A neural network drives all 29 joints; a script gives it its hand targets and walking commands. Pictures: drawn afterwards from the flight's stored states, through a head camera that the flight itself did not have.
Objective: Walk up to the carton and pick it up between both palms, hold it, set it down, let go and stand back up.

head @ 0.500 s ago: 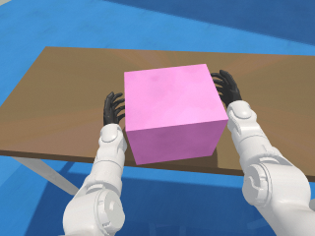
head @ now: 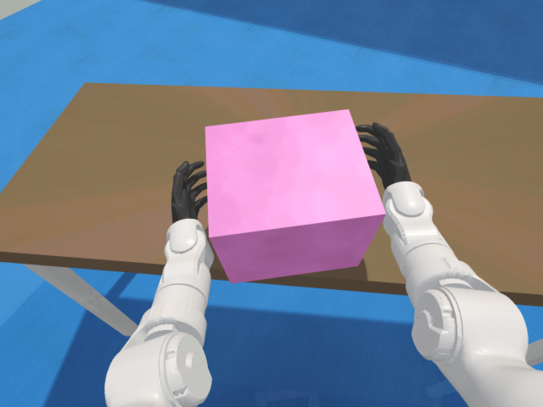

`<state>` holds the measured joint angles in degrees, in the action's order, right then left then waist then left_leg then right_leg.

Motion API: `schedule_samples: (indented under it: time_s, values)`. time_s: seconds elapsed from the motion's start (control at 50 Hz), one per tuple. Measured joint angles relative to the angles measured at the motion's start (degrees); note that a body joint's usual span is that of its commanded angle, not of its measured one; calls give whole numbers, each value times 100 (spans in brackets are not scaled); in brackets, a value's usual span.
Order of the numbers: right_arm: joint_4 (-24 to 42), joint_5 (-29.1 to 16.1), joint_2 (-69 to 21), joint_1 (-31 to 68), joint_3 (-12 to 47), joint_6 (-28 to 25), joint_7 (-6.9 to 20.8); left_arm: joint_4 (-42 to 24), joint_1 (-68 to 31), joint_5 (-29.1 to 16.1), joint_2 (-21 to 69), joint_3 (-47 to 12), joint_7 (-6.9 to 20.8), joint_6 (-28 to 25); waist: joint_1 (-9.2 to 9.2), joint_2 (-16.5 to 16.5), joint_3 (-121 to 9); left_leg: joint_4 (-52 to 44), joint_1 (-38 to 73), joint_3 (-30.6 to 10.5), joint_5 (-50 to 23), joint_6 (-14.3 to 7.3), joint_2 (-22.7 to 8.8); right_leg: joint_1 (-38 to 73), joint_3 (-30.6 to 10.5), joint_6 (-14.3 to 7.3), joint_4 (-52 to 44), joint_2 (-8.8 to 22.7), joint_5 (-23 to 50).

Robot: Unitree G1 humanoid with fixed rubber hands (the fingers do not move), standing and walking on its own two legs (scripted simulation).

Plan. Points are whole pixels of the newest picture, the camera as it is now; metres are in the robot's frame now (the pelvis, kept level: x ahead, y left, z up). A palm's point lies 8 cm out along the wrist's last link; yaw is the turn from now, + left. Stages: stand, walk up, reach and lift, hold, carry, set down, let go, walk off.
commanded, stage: reach and lift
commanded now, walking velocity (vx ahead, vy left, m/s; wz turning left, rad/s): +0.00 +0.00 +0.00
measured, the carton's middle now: (286, 201) +0.45 +0.03 +0.03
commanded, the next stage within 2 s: none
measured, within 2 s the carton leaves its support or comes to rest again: leaves its support in 0.42 s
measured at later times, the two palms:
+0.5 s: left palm (179, 216) +0.39 +0.19 +0.06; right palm (389, 185) +0.45 -0.12 +0.09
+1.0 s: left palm (159, 217) +0.36 +0.20 +0.10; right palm (392, 189) +0.41 -0.11 +0.13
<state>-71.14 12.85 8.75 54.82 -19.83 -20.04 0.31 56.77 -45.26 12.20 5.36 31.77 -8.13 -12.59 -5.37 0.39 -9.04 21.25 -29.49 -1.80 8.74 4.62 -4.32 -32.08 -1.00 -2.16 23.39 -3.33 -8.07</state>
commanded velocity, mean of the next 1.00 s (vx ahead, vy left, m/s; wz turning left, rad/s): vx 0.00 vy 0.00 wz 0.00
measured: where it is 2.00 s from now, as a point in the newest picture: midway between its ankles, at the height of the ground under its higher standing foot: outside the picture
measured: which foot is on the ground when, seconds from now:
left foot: down 0.00-1.00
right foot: down 0.00-1.00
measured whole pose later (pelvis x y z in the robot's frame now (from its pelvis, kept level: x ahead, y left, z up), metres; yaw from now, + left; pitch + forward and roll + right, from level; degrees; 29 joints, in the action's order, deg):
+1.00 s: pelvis -0.02 +0.01 +0.00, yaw +0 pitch +11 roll +0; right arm -62.8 3.6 5.7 48.2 -15.2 -5.9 -2.9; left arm 55.1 -43.4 8.9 0.4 20.6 -8.3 1.5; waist -5.4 0.7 -12.3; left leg 20.7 -24.6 -1.8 7.3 4.0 -3.7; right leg -26.3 -1.0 -2.1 21.4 -2.7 -6.0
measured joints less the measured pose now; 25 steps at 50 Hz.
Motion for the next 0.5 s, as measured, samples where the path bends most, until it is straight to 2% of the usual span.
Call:
schedule_samples:
  time_s: [0.2,0.34,0.5]
  values:
    - [-9,87,-64,-65,-1,29,-79,24,68,0,-33,0,31,48,0,23,-13,-25,0,0,-64,-21,46,1,0,0,-14,46,50]
    - [160,87,-119,-201,-1,268,-107,25,88,0,-74,-88,39,260,0,28,-108,-53,0,1,-63,-24,50,7,0,0,-50,50,50]
    - [454,-92,-202,-494,16,508,-130,25,142,-27,-179,-459,-14,512,0,27,-292,-59,1,1,-56,-24,48,27,0,0,-94,50,59]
